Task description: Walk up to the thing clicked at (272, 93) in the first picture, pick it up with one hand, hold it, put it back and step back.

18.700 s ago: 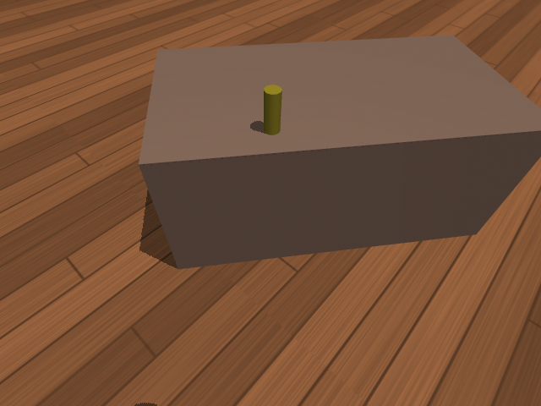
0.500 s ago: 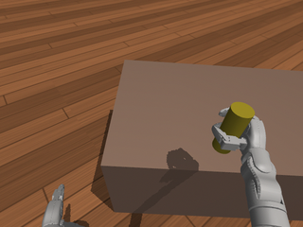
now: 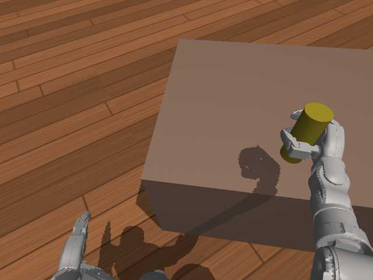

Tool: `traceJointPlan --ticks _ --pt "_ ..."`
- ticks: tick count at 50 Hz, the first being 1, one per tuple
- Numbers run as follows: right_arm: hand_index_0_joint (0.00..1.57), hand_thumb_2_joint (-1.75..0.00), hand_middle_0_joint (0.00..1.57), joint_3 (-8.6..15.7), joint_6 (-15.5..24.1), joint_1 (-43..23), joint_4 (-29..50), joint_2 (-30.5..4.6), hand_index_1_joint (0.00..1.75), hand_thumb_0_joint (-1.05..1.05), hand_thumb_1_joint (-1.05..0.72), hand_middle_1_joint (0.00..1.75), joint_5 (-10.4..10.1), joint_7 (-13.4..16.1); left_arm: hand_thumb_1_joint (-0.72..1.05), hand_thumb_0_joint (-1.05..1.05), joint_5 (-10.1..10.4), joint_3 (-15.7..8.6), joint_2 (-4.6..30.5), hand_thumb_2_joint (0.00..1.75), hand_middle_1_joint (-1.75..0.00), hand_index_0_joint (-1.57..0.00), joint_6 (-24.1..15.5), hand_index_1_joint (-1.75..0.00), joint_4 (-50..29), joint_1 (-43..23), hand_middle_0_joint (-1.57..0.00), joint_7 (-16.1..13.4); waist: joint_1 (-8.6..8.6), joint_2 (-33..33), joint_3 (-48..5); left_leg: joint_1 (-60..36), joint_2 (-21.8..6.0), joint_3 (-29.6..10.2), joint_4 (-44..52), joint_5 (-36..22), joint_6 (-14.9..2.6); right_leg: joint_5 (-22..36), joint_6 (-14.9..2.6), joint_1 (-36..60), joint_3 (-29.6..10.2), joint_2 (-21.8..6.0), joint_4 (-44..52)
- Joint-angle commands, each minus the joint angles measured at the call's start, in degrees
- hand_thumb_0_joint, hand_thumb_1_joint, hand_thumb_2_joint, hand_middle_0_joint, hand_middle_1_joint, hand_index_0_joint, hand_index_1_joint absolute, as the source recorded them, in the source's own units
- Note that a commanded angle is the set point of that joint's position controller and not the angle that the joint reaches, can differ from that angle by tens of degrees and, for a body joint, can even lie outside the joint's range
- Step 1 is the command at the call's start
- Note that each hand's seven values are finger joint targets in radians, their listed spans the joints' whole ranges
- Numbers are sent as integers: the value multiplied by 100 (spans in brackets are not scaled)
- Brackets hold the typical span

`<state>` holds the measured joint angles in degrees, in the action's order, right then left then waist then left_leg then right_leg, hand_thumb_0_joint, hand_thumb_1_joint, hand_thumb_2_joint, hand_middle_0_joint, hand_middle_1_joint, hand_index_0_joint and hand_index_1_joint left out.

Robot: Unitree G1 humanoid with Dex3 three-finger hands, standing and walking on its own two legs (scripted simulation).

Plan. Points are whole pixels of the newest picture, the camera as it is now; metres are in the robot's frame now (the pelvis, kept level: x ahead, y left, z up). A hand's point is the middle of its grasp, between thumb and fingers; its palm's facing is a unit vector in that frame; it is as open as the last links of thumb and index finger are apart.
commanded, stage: crouch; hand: right
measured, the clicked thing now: (303, 135) +0.43 -0.20 +0.06
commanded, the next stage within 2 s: lower in 0.54 s
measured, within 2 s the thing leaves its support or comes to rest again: rests again in 1.56 s
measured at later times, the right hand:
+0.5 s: hand (295, 133) +0.46 -0.20 +0.02, palm faces +0.17 +0.99 +0.02, open 7.2 cm
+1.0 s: hand (289, 142) +0.47 -0.20 -0.03, palm faces +0.18 +0.98 +0.02, open 7.2 cm
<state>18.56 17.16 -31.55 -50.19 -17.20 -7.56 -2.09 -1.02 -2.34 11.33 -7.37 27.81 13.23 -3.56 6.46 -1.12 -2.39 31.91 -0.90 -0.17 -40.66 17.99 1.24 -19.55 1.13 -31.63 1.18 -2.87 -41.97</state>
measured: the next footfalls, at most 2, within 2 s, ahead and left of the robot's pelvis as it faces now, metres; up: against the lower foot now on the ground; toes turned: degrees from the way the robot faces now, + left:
none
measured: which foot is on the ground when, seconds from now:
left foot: down 0.00-1.00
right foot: down 0.00-1.00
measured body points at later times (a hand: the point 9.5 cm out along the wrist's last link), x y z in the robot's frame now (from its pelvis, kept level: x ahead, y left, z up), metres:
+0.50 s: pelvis +0.00 -0.01 -0.03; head +0.08 -0.03 +0.41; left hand +0.15 +0.26 -0.06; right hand +0.45 -0.25 +0.02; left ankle +0.02 +0.13 -0.71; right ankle +0.01 -0.13 -0.71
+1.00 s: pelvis -0.02 +0.00 -0.06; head +0.10 -0.04 +0.37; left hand +0.14 +0.26 -0.06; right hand +0.46 -0.26 -0.03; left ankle +0.02 +0.13 -0.71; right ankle +0.01 -0.13 -0.71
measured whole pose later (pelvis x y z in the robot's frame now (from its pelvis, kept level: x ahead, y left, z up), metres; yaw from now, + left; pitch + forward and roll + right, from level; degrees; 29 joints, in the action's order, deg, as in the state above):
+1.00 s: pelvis -0.02 +0.00 -0.06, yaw +0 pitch +21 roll +2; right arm 27.3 25.2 -43.5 -66.0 -25.8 -1.9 -4.7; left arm -4.1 -2.2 13.7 -4.8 4.0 21.1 -0.1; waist 12.4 -1.3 -7.1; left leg 56.8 0.0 0.9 -61.2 25.1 1.4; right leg -27.6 1.0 -57.8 -1.0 -3.8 -64.6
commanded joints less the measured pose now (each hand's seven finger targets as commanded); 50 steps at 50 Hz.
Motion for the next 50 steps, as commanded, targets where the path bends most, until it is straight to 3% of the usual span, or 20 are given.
traceJointPlan --ticks 1,5,6,8,9,12,14,16,17,19,21,22,24,28,29,37,40,42,47,50 --pt "142 -138 139 198 767 -2805 1230 -1316 149 0 -45 149 -42 -89 -56 0 15 -356 851 7 -6 -5 -328 -6 -1219 60 -6 -1 30 429 -2506 -645 155 96 199 -1621 -70 1592 -155 1086 -65 149 141" --pt "139 -135 136 147 928 -3166 1104 -1292 145 0 -45 145 32 -130 -56 0 -17 -284 761 7 -6 -5 -333 -6 -1506 26 -6 62 101 608 -2714 -209 178 103 -31 -1500 -103 1719 -134 1051 -119 108 -103" --pt "139 -135 135 264 975 -3320 1247 -1489 146 0 -44 145 50 -135 -56 0 -33 -460 945 6 -6 -5 -329 -6 -1499 209 -6 53 99 796 -3056 -115 205 126 -144 -1607 -115 2164 -82 1303 -178 70 -188" --pt "138 -134 135 251 940 -3062 787 -1447 144 0 -47 144 91 -162 -56 0 -43 -317 830 6 -6 -6 -290 -6 -1525 378 -6 104 78 699 -2858 -69 203 112 -206 -1672 -104 2200 -101 1091 -140 101 -325" --pt "138 -134 135 279 945 -3100 678 -1460 144 0 -47 144 98 -188 -56 0 -57 -502 997 6 -6 -5 -275 -6 -1502 486 -6 99 184 666 -2843 29 206 115 -249 -1635 -103 2079 -117 972 -151 102 -368" --pt "137 -134 135 360 1026 -3567 924 -1658 144 0 -46 144 138 -163 -56 0 -67 -408 974 6 -6 -6 -288 -6 -1997 213 -5 128 122 888 -3098 69 206 113 -321 -1379 -126 1745 -96 941 -157 99 -386" --pt "138 -133 136 371 973 -3177 427 -1523 144 0 -48 143 149 -161 -55 0 -72 -449 962 5 -5 -5 -227 -5 -1709 545 -5 156 103 662 -2651 144 213 128 -406 -1304 -128 1468 -115 420 -152 121 -410" --pt "138 -134 135 458 1033 -3475 701 -1703 144 0 -47 144 175 -157 -55 0 -76 -435 1006 5 -5 -6 -247 -5 -2237 297 -5 174 120 743 -3153 75 223 124 -471 -1405 -126 1708 -107 668 -175 107 -509" --pt "138 -134 136 469 1059 -3606 715 -1770 145 0 -46 145 202 -158 -55 0 -93 -619 1181 5 -5 -5 -248 -5 -2325 330 -5 155 218 801 -3371 77 224 123 -517 -1536 -118 1839 -110 782 -168 102 -595" --pt "139 -134 137 390 1002 -3360 306 -1579 145 0 -47 145 227 -153 -55 0 -105 -402 950 6 -5 -5 -183 -5 -2090 620 -5 199 161 703 -2797 301 243 153 -580 -1355 -139 1715 -102 396 -178 101 -601" --pt "138 -134 136 394 1017 -3500 298 -1474 144 0 -45 144 219 -181 -56 0 -97 -507 1019 6 -5 -5 -210 -5 -2318 529 -5 199 280 645 -2969 413 249 159 -618 -1303 -138 1524 -117 371 -203 89 -647" --pt "139 -134 136 587 1080 -3766 591 -1881 145 0 -46 145 252 -158 -55 0 -114 -464 1011 6 -5 -5 -199 -5 -2286 533 -5 200 185 882 -3066 471 248 162 -667 -1200 -153 1559 -89 429 -216 68 -656" --pt "140 -135 137 607 1065 -3630 392 -1920 146 0 -46 146 289 -164 -55 0 -123 -573 1105 5 -5 -5 -178 -5 -2435 646 -5 198 243 797 -3089 391 235 131 -662 -1227 -139 1359 -125 328 -173 105 -732" --pt "139 -134 137 510 1074 -3757 361 -1739 145 0 -45 145 300 -198 -55 0 -122 -489 1018 5 -5 -5 -185 -5 -2670 541 -5 214 307 808 -3253 427 247 136 -820 -1338 -137 1380 -132 173 -183 101 -849" --pt "141 -135 138 632 1095 -3866 403 -1954 147 0 -47 147 317 -175 -55 0 -142 -465 1024 5 -5 -5 -157 -5 -2586 659 -5 225 240 945 -3175 535 247 144 -828 -1198 -153 1334 -106 199 -188 94 -846" --pt "140 -136 137 702 1143 -3610 -347 -1925 147 0 -44 147 402 -233 -56 0 -179 -513 1068 6 -5 -5 -103 -6 -2876 709 -5 263 428 668 -2787 938 270 173 -1022 -933 -155 979 -140 -424 -234 76 -1067" --pt "140 -136 137 762 1266 -3904 -201 -2090 147 0 -46 147 432 -293 -55 0 -219 -405 974 5 -5 -5 -114 -5 -3095 767 -5 274 462 806 -3137 910 255 105 -1124 -908 -144 802 -166 -519 -189 102 -1253" --pt "138 -133 136 911 1304 -3875 -127 -2299 144 0 -46 144 420 -304 -55 0 -211 -547 1104 5 -5 -5 -105 -5 -3125 883 -5 257 500 756 -3240 887 249 87 -1191 -925 -123 743 -183 -665 -197 109 -1370" --pt "140 -135 138 865 1371 -3994 -50 -2195 146 0 -46 146 464 -308 -56 0 -255 -489 1061 6 -5 -5 -59 -6 -3329 1001 -5 284 584 1091 -3538 1129 279 133 -1458 -1179 -156 1171 -149 -563 -234 104 -1610" --pt "142 -137 140 995 1448 -3978 53 -2437 149 0 -47 149 508 -273 -56 0 -298 -562 1203 7 -5 -5 -39 -6 -3488 881 -5 274 557 1350 -3750 1405 295 188 -1575 -1029 -187 1296 -105 -360 -301 46 -1666"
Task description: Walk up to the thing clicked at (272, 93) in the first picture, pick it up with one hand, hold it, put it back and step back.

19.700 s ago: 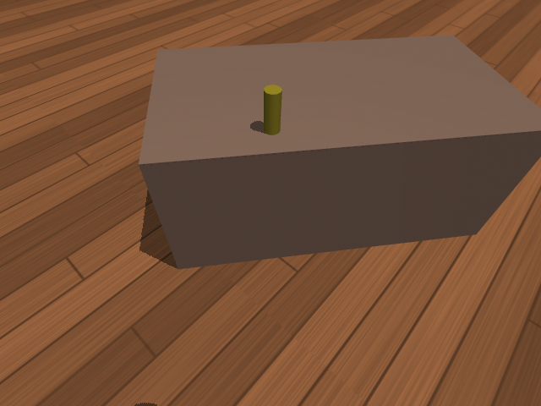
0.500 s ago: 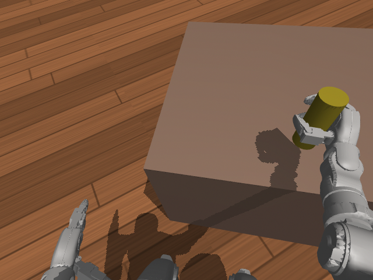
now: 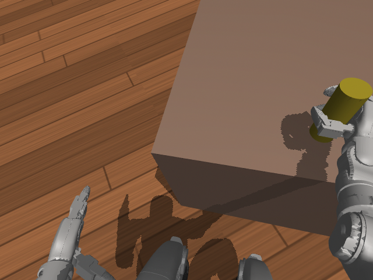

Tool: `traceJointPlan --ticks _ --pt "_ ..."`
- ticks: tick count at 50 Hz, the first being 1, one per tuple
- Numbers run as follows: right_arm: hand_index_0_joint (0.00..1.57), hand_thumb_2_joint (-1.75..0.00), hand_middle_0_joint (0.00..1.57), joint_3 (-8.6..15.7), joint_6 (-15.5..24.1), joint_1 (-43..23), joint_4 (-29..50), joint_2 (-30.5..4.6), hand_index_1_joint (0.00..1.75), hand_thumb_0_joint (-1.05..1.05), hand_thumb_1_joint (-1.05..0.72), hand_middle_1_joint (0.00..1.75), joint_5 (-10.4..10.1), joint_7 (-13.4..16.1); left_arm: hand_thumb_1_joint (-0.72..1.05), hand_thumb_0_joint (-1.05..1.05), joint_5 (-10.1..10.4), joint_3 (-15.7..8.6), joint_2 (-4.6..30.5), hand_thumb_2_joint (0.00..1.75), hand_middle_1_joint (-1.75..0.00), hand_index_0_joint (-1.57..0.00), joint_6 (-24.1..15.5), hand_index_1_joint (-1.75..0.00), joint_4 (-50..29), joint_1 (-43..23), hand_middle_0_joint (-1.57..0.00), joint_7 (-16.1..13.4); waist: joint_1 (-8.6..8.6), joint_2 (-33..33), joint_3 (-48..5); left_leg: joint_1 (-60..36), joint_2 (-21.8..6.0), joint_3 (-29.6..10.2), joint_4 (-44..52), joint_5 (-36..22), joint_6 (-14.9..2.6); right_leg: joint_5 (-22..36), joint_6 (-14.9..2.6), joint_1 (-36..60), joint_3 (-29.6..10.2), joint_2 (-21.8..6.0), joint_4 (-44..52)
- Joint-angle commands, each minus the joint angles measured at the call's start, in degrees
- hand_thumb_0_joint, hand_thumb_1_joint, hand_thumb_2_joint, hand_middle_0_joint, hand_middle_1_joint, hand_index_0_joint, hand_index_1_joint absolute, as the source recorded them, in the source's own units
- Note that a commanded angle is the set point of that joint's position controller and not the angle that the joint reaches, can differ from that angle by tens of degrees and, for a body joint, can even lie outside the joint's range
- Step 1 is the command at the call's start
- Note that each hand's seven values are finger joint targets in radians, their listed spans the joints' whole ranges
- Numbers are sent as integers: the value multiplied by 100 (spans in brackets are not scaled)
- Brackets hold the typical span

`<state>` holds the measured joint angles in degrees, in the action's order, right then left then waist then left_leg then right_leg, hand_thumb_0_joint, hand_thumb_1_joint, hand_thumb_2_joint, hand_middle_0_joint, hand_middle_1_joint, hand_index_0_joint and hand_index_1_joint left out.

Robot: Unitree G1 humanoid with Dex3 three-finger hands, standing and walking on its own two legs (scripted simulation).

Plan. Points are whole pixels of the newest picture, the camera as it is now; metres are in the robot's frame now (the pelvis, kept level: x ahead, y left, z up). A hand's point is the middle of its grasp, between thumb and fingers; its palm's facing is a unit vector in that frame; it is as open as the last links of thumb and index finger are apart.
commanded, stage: lower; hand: right
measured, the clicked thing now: (336, 113) +0.49 -0.21 +0.03
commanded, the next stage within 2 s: loosen in 0.70 s
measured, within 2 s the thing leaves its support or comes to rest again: rests again in 0.56 s
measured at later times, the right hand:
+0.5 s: hand (325, 120) +0.50 -0.21 -0.01, palm faces +0.19 +0.98 +0.01, open 7.2 cm
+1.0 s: hand (323, 123) +0.50 -0.21 -0.02, palm faces +0.20 +0.98 +0.01, open 7.3 cm
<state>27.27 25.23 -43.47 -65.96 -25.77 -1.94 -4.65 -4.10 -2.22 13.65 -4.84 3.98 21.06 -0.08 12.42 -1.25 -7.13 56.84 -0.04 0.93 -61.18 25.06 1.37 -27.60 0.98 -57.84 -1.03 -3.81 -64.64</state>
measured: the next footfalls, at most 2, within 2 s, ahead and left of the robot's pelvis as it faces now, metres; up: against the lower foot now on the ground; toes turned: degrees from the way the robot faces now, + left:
none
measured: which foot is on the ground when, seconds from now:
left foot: down 0.00-1.00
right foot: down 0.00-1.00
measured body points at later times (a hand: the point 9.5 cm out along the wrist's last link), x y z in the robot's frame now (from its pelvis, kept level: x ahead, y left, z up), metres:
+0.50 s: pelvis +0.00 +0.00 -0.02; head +0.13 -0.05 +0.41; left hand +0.16 +0.27 +0.00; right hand +0.48 -0.26 +0.00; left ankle +0.04 +0.14 -0.65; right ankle +0.02 -0.13 -0.65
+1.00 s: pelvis -0.01 +0.00 -0.04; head +0.13 -0.04 +0.39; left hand +0.15 +0.27 -0.01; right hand +0.48 -0.26 -0.02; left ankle +0.04 +0.14 -0.65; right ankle +0.02 -0.13 -0.65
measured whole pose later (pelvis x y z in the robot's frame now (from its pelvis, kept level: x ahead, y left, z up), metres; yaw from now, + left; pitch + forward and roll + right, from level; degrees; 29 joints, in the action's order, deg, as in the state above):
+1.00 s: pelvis -0.01 +0.00 -0.04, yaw +0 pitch +25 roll +4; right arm 30.6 28.8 -44.2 -67.1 -29.1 -0.4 -5.1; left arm -4.9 -2.7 14.8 -1.4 -6.3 23.3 1.3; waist 15.2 -0.4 -8.6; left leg 67.3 0.4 2.4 -70.4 28.2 1.0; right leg -30.9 1.4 -69.1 -3.1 -4.1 -74.7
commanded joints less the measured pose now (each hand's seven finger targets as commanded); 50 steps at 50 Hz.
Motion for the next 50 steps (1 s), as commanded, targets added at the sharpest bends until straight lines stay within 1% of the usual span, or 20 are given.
traceJointPlan --ticks 1,2,4,6,8,11,12,14,16,20,22,24,28,30,32,34,36,40,44,50 --pt "142 -138 140 64 658 -2884 1603 -1529 149 0 -47 149 -45 -20 -56 0 5 -584 918 6 -5 -5 -272 -6 -1061 184 -5 -63 29 1380 -3208 -1073 216 71 495 -1703 -201 1972 -96 2180 -59 151 563" --pt "142 -137 139 41 641 -2767 1474 -1383 149 0 -46 149 -60 -28 -56 0 4 -556 903 7 -5 -5 -262 -6 -1143 195 -5 -57 61 1282 -3068 -1103 219 91 481 -1691 -201 1881 -100 2002 -64 163 561" --pt "140 -135 138 179 648 -2775 1624 -1673 146 0 -46 146 -39 11 -56 0 26 -673 1025 6 -5 -5 -237 -6 -1190 111 -5 -80 19 1262 -3150 -1178 207 56 494 -1602 -192 1640 -124 1882 -48 170 537" --pt "142 -137 140 63 680 -2758 1491 -1437 148 0 -47 148 -38 -1 -56 0 0 -577 922 6 -5 -5 -240 -6 -1288 51 -5 -54 69 1301 -3095 -1082 214 72 439 -1469 -199 1489 -125 1760 -57 157 515" --pt "142 -137 139 204 695 -2633 1427 -1654 149 0 -46 149 -17 20 -56 0 -5 -711 1047 6 -5 -5 -210 -6 -1193 273 -5 -79 97 1318 -3056 -977 228 103 406 -1487 -201 1576 -112 1814 -77 144 469" --pt "143 -138 141 135 738 -2793 1569 -1555 150 0 -46 150 -1 1 -56 0 -21 -574 944 6 -5 -5 -198 -6 -1447 132 -5 -46 71 1389 -3301 -944 243 129 267 -1682 -218 1959 -88 1946 -102 145 376" --pt "144 -139 141 249 747 -2644 1474 -1703 150 0 -47 150 8 24 -56 0 -32 -647 1000 6 -5 -5 -180 -6 -1368 175 -5 -48 36 1445 -3270 -944 237 117 237 -1692 -219 1986 -94 1872 -88 152 337" --pt "142 -137 140 162 716 -2477 1153 -1494 149 0 -48 149 3 1 -56 0 -36 -662 1005 6 -5 -5 -137 -6 -1289 385 -5 -27 158 1236 -2868 -872 245 139 261 -1566 -216 1706 -106 1566 -90 164 338" --pt "142 -137 140 239 774 -2674 1436 -1661 149 0 -49 149 18 23 -56 0 -16 -667 1001 5 -5 -5 -155 -5 -1585 99 -5 -20 101 1258 -3139 -941 231 105 234 -1549 -206 1615 -126 1566 -91 159 300" --pt "144 -137 142 236 812 -2592 1426 -1597 150 0 -50 150 22 -9 -56 0 -51 -675 1009 6 -5 -4 -117 -5 -1479 360 -5 -2 140 1516 -3236 -627 260 168 69 -1610 -230 2057 -83 1815 -159 109 205" --pt "142 -136 140 233 796 -2612 1394 -1604 148 0 -49 148 26 -12 -56 0 -41 -742 1056 6 -5 -4 -98 -5 -1628 318 -5 -9 236 1364 -3267 -779 245 141 121 -1676 -216 1884 -117 1667 -119 146 134" --pt "143 -137 141 224 796 -2555 1374 -1610 149 0 -48 149 38 -26 -56 0 -44 -615 966 6 -5 -4 -86 -6 -1630 320 -5 8 176 1338 -3155 -839 236 120 99 -1588 -211 1671 -120 1412 -96 169 142" --pt "143 -136 141 348 824 -2483 1426 -1763 149 0 -49 149 56 -35 -56 0 -51 -824 1160 5 -4 -4 -54 -5 -1646 394 -5 -9 199 1432 -3335 -741 245 135 -15 -1766 -217 2000 -123 1535 -122 151 18" --pt "143 -136 141 233 808 -2502 1359 -1544 148 0 -50 148 36 -60 -56 0 -48 -643 1006 5 -5 -4 -47 -5 -1712 325 -5 13 234 1420 -3117 -588 248 156 -1 -1578 -230 1803 -111 1449 -143 134 49" --pt "143 -136 141 350 844 -2532 1401 -1734 148 0 -49 148 68 -26 -56 0 -45 -739 1065 5 -4 -4 -46 -5 -1792 242 -5 10 158 1475 -3244 -577 243 151 -28 -1451 -232 1671 -102 1456 -149 137 67" --pt "143 -136 142 335 853 -2491 1403 -1688 149 0 -50 149 49 -45 -55 0 -50 -811 1158 5 -4 -4 -30 -5 -1804 366 -5 -4 260 1453 -3223 -521 254 181 -53 -1484 -239 1748 -93 1492 -178 117 45" --pt "143 -137 141 229 841 -2337 1199 -1537 149 0 -49 149 63 -73 -56 0 -64 -578 944 5 -4 -4 -5 -5 -1703 427 -5 36 200 1513 -2981 -353 270 200 -104 -1373 -257 1770 -75 1402 -190 117 65" --pt "143 -136 141 339 848 -2337 1093 -1657 149 0 -49 149 73 -60 -56 0 -79 -736 1082 4 -4 -4 12 -5 -1863 449 -5 24 308 1475 -3080 -332 264 175 -158 -1407 -249 1722 -94 1333 -191 112 -49" --pt "133 -110 132 350 797 -2291 1014 -1667 125 0 -34 125 82 -46 -51 0 -41 -716 1047 2 -5 -6 25 -4 -2033 421 -5 51 246 1109 -2962 -670 223 65 -47 -1216 -198 1158 -158 766 -126 167 -71" --pt "123 -76 122 299 750 -2377 1071 -1661 101 0 -7 101 114 -49 -52 0 -27 -716 1051 2 -5 -7 35 -4 -2137 369 -5 43 257 1260 -2990 -462 246 119 -111 -1081 -227 1075 -133 880 -163 151 -24"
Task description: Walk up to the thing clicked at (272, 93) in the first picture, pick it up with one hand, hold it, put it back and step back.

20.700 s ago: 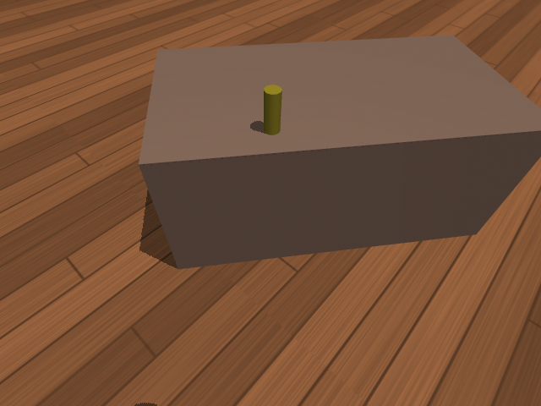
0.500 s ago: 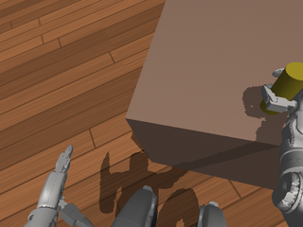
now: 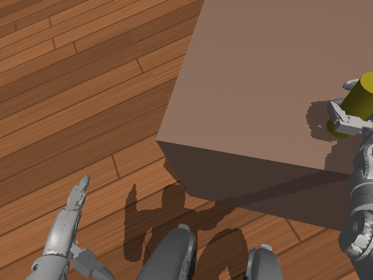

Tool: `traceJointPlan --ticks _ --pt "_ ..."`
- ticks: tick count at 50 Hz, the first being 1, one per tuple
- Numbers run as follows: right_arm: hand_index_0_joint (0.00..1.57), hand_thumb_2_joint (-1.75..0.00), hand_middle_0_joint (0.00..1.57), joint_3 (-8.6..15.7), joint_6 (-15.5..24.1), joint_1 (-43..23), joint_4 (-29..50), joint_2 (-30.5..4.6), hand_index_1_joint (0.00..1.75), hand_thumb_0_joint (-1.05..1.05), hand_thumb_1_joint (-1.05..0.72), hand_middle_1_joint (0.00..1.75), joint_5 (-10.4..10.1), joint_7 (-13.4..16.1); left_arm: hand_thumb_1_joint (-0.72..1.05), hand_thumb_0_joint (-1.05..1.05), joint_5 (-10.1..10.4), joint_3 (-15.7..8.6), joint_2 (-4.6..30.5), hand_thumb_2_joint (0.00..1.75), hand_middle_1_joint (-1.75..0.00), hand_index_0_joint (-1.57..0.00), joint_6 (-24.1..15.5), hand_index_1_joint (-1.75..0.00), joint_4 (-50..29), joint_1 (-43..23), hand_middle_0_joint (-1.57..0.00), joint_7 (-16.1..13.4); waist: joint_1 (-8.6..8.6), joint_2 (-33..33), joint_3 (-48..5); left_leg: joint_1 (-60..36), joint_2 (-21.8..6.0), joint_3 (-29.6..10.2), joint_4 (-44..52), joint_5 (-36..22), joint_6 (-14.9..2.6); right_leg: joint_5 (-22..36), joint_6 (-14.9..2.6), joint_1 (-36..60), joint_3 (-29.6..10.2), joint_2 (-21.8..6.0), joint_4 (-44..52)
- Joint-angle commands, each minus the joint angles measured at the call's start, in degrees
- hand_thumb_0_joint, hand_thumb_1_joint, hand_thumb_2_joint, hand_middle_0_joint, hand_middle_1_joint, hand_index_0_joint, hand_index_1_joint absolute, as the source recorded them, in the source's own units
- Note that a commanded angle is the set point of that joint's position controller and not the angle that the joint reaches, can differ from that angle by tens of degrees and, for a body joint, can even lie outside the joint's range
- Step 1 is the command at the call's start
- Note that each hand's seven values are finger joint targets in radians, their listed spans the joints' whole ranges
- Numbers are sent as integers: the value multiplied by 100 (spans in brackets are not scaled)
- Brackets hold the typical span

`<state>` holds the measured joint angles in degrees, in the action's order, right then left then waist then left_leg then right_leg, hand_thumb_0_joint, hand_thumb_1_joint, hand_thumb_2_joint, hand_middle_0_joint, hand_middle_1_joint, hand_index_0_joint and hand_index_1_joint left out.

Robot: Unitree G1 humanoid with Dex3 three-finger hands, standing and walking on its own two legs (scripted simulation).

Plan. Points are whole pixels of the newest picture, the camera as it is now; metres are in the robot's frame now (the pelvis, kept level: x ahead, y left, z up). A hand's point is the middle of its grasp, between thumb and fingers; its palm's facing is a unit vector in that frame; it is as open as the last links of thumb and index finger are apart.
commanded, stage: open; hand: right
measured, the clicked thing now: (356, 108) +0.50 -0.22 +0.02
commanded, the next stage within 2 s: withdraw in 0.36 s
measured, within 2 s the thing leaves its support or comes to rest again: neither
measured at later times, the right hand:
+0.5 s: hand (351, 108) +0.50 -0.22 +0.02, palm faces +0.20 +0.98 +0.01, open 12.3 cm
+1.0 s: hand out of the picture +0.49 -0.29 +0.13, palm faces +0.23 +0.97 -0.08, open 16.8 cm
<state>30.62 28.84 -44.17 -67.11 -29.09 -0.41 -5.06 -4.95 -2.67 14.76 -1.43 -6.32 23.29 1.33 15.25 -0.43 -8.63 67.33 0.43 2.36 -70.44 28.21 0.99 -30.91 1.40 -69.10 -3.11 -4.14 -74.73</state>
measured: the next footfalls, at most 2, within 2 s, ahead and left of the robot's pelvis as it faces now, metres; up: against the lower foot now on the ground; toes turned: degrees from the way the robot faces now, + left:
none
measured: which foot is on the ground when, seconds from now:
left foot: down 0.00-1.00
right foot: down 0.00-1.00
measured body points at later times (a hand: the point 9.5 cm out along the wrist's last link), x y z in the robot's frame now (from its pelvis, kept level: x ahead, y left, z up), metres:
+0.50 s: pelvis +0.00 +0.00 +0.00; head +0.15 -0.05 +0.42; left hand +0.16 +0.26 +0.03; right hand +0.49 -0.27 +0.02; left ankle +0.04 +0.13 -0.62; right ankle +0.03 -0.13 -0.62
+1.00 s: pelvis +0.02 -0.01 +0.05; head +0.11 -0.04 +0.49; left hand +0.18 +0.25 +0.03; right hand +0.48 -0.34 +0.14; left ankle +0.04 +0.13 -0.62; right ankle +0.03 -0.13 -0.62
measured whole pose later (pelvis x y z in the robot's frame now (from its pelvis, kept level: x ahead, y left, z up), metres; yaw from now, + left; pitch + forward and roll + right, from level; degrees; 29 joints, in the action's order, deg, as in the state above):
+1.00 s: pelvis +0.02 -0.01 +0.05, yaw -1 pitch +19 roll +3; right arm 27.5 16.2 -43.8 -63.3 -34.8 -2.0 -10.6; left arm -1.1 0.0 14.4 0.0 4.6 22.0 -0.9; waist 9.6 0.2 -8.3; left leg 50.5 -0.4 1.7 -56.9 25.1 1.6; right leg -27.7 0.8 -52.3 -1.8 -3.3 -61.3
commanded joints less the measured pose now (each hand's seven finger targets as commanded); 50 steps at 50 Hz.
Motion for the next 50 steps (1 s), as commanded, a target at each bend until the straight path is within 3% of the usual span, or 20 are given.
traceJointPlan --ticks 1,3,5,7,8,11,14,23,24,27,31,36,38,40,42,44,45,47,48,50 --pt "121 -69 121 -7 390 -2275 1158 -1364 96 0 -1 96 -39 -3 -52 0 53 -665 931 3 -5 -7 -301 -4 -1081 183 -5 -98 -50 1159 -2772 -1522 190 -40 824 -1356 -185 1354 -176 1928 59 190 971" --pt "116 -55 116 -4 390 -2353 1307 -1348 86 0 12 86 -62 -19 -51 0 60 -665 936 2 -5 -7 -301 -3 -1071 238 -5 -109 9 1190 -2872 -1509 191 -44 823 -1399 -183 1402 -179 1990 41 173 952" --pt "104 -54 103 11 359 -2302 1303 -1425 81 0 22 81 -44 -26 -54 0 52 -641 931 4 -5 -5 -297 -4 -1043 280 -5 -112 -41 1283 -2870 -1525 186 -62 838 -1394 -182 1391 -180 2006 65 181 950" --pt "99 -48 99 24 329 -2216 1255 -1369 75 0 26 75 -70 -35 -54 0 68 -666 955 4 -5 -5 -301 -4 -1121 288 -5 -125 19 1188 -2847 -1558 188 -53 843 -1439 -173 1415 -192 1975 54 181 930" --pt "95 -45 95 31 326 -2220 1263 -1438 71 0 27 71 -52 -22 -54 0 65 -647 931 5 -5 -5 -297 -5 -1087 234 -5 -119 -74 1202 -2859 -1638 179 -82 852 -1416 -167 1374 -188 1907 81 201 932" --pt "84 -37 84 2 305 -2189 1192 -1322 62 0 33 62 -72 -34 -55 0 48 -691 962 5 -5 -5 -297 -5 -1051 373 -5 -123 33 1176 -2855 -1580 202 -45 824 -1542 -170 1513 -190 1967 72 203 885" --pt "71 -33 71 -4 305 -2148 1365 -1373 53 0 35 53 -56 -28 -55 0 67 -652 943 5 -5 -5 -292 -6 -1074 310 -5 -122 -70 1317 -2941 -1550 194 -39 789 -1593 -182 1621 -178 2080 69 187 910" --pt "52 -39 52 -27 288 -2094 1481 -1291 48 0 24 48 -71 -6 -56 0 68 -674 923 5 -5 -4 -278 -6 -1031 311 -5 -118 -57 1303 -2922 -1616 199 -11 781 -1734 -181 1774 -171 2129 70 195 925" --pt "44 -31 44 41 285 -2050 1379 -1346 40 0 32 40 -74 15 -52 0 76 -716 985 2 -6 -6 -280 -4 -1115 259 -5 -118 -58 1175 -2896 -1624 208 3 808 -1662 -181 1707 -173 2094 57 200 941" --pt "27 -23 27 155 314 -2071 1770 -1579 26 0 36 26 -71 10 -51 0 89 -721 993 2 -6 -6 -261 -4 -1189 260 -5 -127 -124 1356 -3232 -1812 197 1 797 -1847 -178 1956 -157 2368 60 186 956" --pt "26 -23 26 266 208 -2049 2032 -1861 26 0 38 26 -81 -17 -52 0 111 -620 926 2 -5 -6 -176 -4 -1007 419 -5 -127 -275 1568 -3347 -1969 211 37 931 -2024 -192 2394 -118 2853 73 201 1111" --pt "18 -15 19 337 -54 -2122 2301 -2200 18 0 42 18 -150 -138 -53 0 188 -527 915 4 -5 -5 -116 -4 -701 220 -5 -176 -516 1641 -3152 -2334 185 17 1267 -1927 -192 2280 -103 3118 131 219 1481" --pt "13 -10 14 211 -199 -2268 2331 -2133 11 0 43 11 -226 -252 -54 0 231 -497 936 4 -5 -5 -117 -5 -545 126 -5 -217 -529 1700 -3066 -2349 194 46 1379 -1911 -212 2380 -70 3392 114 204 1657" --pt "9 -7 10 -67 -430 -1827 1727 -1616 7 0 45 7 -292 -402 -55 0 271 -393 832 5 -5 -5 -127 -5 -178 226 -5 -237 -413 1395 -2416 -2237 197 88 1558 -1849 -194 2443 -83 3323 89 173 1804" --pt "8 -7 9 8 -569 -1920 1633 -1768 7 0 47 7 -346 -517 -56 0 310 -349 844 6 -5 -5 -183 -6 -173 9 -5 -272 -437 1090 -2324 -2385 184 69 1677 -1932 -172 2386 -116 3247 86 169 1876" --pt "9 -7 9 -196 -663 -2044 1639 -1588 7 0 47 7 -416 -687 -56 0 338 -311 814 5 -5 -5 -233 -5 24 -36 -5 -282 -461 1185 -2234 -2392 161 63 1750 -1850 -183 2360 -101 3420 95 164 2044" --pt "9 -7 9 -265 -727 -2080 1483 -1518 7 0 47 7 -419 -755 -56 0 347 -417 898 5 -5 -5 -261 -5 104 29 -5 -304 -353 1050 -2169 -2357 160 66 1820 -1819 -171 2267 -120 3438 90 165 2073" --pt "6 -5 6 -371 -841 -2038 1375 -1308 5 0 46 5 -510 -850 -58 0 393 -221 754 7 -7 -6 -335 -9 262 60 -7 -300 -339 841 -1987 -2490 146 35 1944 -1835 -147 2126 -168 3378 112 174 2170" --pt "6 -4 6 -286 -1245 -1290 854 -2446 5 0 47 5 113 -509 -55 0 493 -229 898 5 -7 -6 -170 -8 -29 11 -7 -300 -845 821 -1989 -2885 132 8 2239 -1701 -177 2045 -105 3560 211 249 2478" --pt "6 -3 6 -653 -1453 -2080 1472 -1861 5 0 51 5 21 -234 -55 0 521 -353 872 5 -7 -6 -3 -7 206 273 -6 -255 -587 1003 -2031 -2856 153 40 2273 -1766 -179 2096 -88 3849 220 245 2629"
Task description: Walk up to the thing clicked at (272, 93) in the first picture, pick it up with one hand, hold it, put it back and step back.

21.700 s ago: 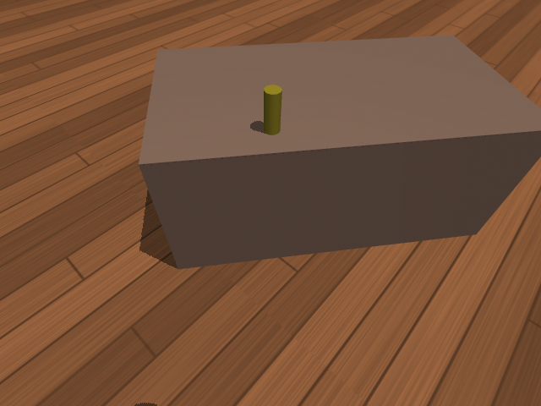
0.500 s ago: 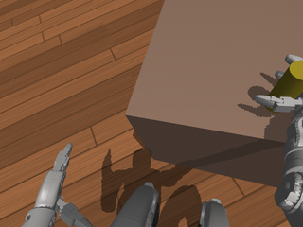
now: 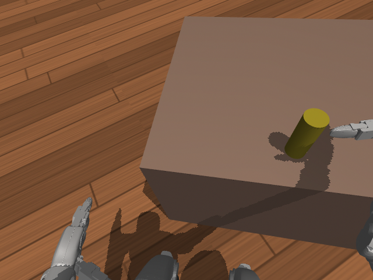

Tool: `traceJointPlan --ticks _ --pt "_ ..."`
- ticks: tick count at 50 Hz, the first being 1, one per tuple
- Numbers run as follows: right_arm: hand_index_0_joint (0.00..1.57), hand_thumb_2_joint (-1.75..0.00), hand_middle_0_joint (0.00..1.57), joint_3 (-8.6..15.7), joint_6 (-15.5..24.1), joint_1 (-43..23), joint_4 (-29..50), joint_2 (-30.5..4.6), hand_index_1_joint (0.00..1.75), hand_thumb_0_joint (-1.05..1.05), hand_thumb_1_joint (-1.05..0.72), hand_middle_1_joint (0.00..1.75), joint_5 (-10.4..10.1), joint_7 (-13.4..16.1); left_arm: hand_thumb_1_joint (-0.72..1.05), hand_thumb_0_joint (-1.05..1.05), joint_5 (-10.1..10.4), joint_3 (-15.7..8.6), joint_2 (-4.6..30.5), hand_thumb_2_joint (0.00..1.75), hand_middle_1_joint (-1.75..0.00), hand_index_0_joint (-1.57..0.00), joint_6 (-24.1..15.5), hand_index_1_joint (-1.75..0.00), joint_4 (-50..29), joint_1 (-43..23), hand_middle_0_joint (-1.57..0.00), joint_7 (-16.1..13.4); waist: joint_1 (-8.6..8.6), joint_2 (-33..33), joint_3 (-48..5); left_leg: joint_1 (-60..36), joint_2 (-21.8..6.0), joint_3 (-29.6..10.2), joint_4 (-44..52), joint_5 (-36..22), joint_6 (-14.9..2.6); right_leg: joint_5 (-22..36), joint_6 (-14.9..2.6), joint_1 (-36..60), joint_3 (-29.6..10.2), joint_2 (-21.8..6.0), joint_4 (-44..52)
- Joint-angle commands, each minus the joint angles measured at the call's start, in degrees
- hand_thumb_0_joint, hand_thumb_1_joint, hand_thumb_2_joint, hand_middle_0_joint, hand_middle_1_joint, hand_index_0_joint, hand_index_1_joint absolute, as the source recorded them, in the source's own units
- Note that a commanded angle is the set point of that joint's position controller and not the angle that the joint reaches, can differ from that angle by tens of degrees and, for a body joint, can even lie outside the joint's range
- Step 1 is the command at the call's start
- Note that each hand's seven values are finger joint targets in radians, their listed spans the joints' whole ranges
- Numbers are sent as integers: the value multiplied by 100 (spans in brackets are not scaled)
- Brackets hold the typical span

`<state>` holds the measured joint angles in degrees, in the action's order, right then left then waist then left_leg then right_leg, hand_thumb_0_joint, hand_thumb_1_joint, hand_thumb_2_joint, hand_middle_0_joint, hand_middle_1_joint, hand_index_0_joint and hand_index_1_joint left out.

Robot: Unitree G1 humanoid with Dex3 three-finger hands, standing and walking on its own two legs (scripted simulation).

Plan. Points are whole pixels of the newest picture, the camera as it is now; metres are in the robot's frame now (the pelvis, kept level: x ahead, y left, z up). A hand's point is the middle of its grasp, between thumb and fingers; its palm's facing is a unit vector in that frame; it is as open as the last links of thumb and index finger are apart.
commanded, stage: rise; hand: right
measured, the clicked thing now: (304, 135) +0.48 -0.21 -0.03
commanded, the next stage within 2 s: home in 0.02 s
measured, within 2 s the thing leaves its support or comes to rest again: neither
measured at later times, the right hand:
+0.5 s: hand out of the picture +0.40 -0.32 +0.05, palm faces +0.33 +0.87 -0.37, open 17.4 cm
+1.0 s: hand (304, 268) +0.19 -0.18 -0.03, palm faces +0.16 +0.96 -0.23, open 17.4 cm
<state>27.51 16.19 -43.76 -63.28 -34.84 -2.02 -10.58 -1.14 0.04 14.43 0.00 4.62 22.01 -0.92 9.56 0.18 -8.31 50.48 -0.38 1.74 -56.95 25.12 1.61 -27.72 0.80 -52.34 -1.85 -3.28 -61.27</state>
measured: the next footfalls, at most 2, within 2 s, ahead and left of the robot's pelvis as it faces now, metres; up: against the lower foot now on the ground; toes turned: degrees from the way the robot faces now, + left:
none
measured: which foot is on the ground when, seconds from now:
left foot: down 0.00-1.00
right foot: down 0.00-1.00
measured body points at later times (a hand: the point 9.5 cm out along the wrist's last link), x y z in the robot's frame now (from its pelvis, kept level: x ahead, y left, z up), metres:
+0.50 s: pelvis +0.02 +0.00 +0.04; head +0.08 -0.01 +0.49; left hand +0.19 +0.21 -0.02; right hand +0.38 -0.36 +0.08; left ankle +0.02 +0.14 -0.67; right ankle +0.01 -0.12 -0.67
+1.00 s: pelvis +0.02 +0.01 +0.04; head +0.05 +0.01 +0.49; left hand +0.17 +0.25 -0.05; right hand +0.18 -0.23 -0.02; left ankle +0.02 +0.14 -0.67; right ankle +0.01 -0.12 -0.67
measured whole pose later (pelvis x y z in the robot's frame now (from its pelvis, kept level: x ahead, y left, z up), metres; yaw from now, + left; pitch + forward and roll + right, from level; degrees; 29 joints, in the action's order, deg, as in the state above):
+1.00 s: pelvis +0.02 +0.01 +0.04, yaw -1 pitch +5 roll +1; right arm 1.3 -5.3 19.5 -15.7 -10.3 -2.5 6.3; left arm 2.1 0.7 12.1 3.3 30.2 14.4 -5.9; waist 0.6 1.2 -2.3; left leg 25.3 -1.2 1.3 -42.4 22.1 1.3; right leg -23.5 1.2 -26.1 -0.6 -2.4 -44.5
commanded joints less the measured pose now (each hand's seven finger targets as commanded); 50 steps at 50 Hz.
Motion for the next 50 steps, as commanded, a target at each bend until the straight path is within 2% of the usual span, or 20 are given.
traceJointPlan --ticks 1,2,4,5,6,8,10,15,17,19,20,21,28,32,36,37,38,40,44,50 --pt "6 -3 6 -224 -291 -2016 1164 -1574 5 0 52 5 256 398 -55 0 146 -766 1031 4 -6 -6 -81 -6 -857 434 -6 -20 -92 972 -2090 -1243 228 122 966 -1624 -228 1971 -25 2315 116 171 1288" --pt "6 -3 6 -487 -391 -1800 958 -1309 5 0 52 5 273 452 -55 0 194 -573 831 5 -6 -6 -62 -6 -871 341 -6 34 -106 605 -2023 -1342 239 147 1023 -1714 -210 2123 -49 2288 110 169 1285" --pt "6 -3 6 237 -468 -2075 1543 -2669 5 0 51 5 443 736 -55 0 222 -756 1096 5 -6 -6 44 -6 -944 336 -6 31 -360 765 -2538 -1866 189 93 1129 -2169 -188 2509 -66 2542 180 210 1273" --pt "6 -3 5 379 -538 -1956 1320 -2883 5 0 53 5 493 851 -50 0 230 -741 1149 5 -5 -5 124 -5 -893 314 -5 31 -401 683 -2457 -2064 177 62 1178 -2363 -181 2634 -70 2474 217 218 1290" --pt "6 -4 5 -112 -581 -2134 1200 -2289 5 0 47 5 497 873 -42 0 246 -640 987 8 -4 -4 161 -3 -770 265 -4 65 -302 515 -2062 -2001 203 82 1242 -2176 -190 2405 -79 2359 229 226 1415" --pt "6 -7 6 304 -603 -2203 1332 -2766 6 0 53 6 538 1065 -26 0 283 -641 1004 24 -18 -13 184 -17 -803 -66 -13 67 -498 742 -2167 -2233 117 -28 1408 -2194 -156 2303 -117 2428 315 251 1496" --pt "5 -6 5 -115 -666 -2090 721 -2034 5 0 54 5 540 1126 -10 0 265 -207 693 40 -18 -13 165 -18 -615 -371 -13 112 -451 694 -1878 -2154 173 28 1441 -1990 -189 2228 -67 2385 318 218 1638" --pt "5 -5 5 -469 -752 -1540 458 -1491 5 0 56 5 523 1154 30 0 258 566 77 58 -20 -14 54 -20 -296 -609 -14 195 -551 914 -1960 -2255 182 45 1560 -2162 -196 2604 -3 2635 351 178 1772" --pt "5 -5 5 -282 -846 -934 907 -1835 5 0 55 5 479 1182 36 0 293 124 523 59 -21 -15 90 -21 -226 -394 -14 167 -576 982 -2086 -2357 178 58 1641 -2283 -200 2784 8 2941 364 183 1875" --pt "5 -7 5 -335 -1017 -239 1319 -1729 6 0 53 6 396 1189 40 0 303 -238 874 61 -21 -15 185 -21 -34 -25 -15 147 -531 939 -1860 -2342 181 115 1709 -2342 -200 2887 -1 3133 354 182 1990" --pt "5 -6 5 -900 -1169 44 739 -876 6 0 54 6 333 1129 41 0 337 -239 864 62 -21 -15 180 -21 -124 -287 -15 131 -302 413 -1360 -2111 219 170 1784 -2104 -183 2627 -28 3024 316 141 2045" --pt "5 -6 5 -593 -1204 148 1696 -1244 5 0 54 5 283 1171 44 0 363 -481 995 64 -22 -15 204 -22 17 -136 -15 95 -443 449 -1575 -2271 184 166 1819 -2240 -172 2721 -56 3169 314 154 2085" --pt "5 -5 5 -1198 -1372 1334 3758 -244 5 0 57 5 34 1372 57 0 459 44 423 71 -24 -17 121 -24 -48 -458 -17 -86 -728 543 -1630 -2669 115 215 1852 -2390 -223 3042 4 3599 315 144 2199" --pt "5 -5 5 -1199 -1417 2493 4511 -25 5 0 56 5 -38 1518 60 0 435 83 307 73 -24 -17 159 -24 261 -508 -17 -205 -952 727 -1290 -3011 48 154 1870 -2660 -252 3341 33 3501 356 184 2265" --pt "5 -6 5 -1377 -1483 3560 4888 462 5 0 55 5 -98 1563 54 0 393 -71 332 70 -24 -16 173 -23 542 -464 -16 -304 -942 747 -936 -3158 31 144 1957 -2579 -229 3075 16 3386 425 215 2347" --pt "5 -5 5 -886 -1548 3793 5068 202 5 0 55 5 -79 1745 56 0 403 -294 772 70 -24 -17 237 -24 1732 -369 -16 -382 -897 811 -716 -3149 114 151 1961 -2608 -244 3167 13 3538 345 139 2298" --pt "5 -4 5 -1482 -1597 4308 5162 882 5 0 58 5 -91 1710 54 0 405 -189 584 70 -24 -16 213 -24 1497 -539 -16 -391 -891 724 -558 -3163 105 140 2001 -2578 -241 3110 1 3513 373 140 2318" --pt "5 -5 5 -1951 -1675 4699 5398 1424 5 0 56 5 -109 1690 54 0 381 -149 431 69 -24 -16 153 -24 1471 -828 -16 -409 -868 474 -413 -3207 96 174 1998 -2589 -227 2892 -25 3318 387 160 2329" --pt "5 -6 5 -2299 -1746 5497 5644 1718 5 0 55 5 -56 1707 55 0 356 -210 456 70 -24 -17 90 -24 1623 -1027 -16 -470 -807 64 -196 -3003 113 193 2028 -2160 -172 2322 -93 3145 363 159 2326" --pt "5 -6 5 -2310 -1821 5765 6206 1610 5 0 54 5 28 1790 60 0 317 -231 445 73 -25 -17 -118 -25 1675 -1188 -17 -599 -795 -18 -245 -2831 72 154 1946 -1706 -124 1802 -137 2996 342 212 2195"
